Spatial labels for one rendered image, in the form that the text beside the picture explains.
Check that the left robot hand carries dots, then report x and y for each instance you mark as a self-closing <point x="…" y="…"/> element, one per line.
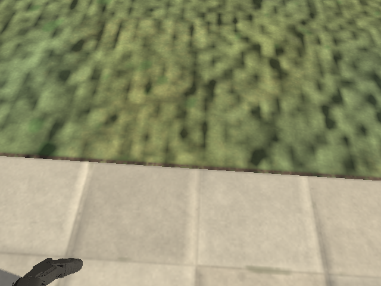
<point x="48" y="270"/>

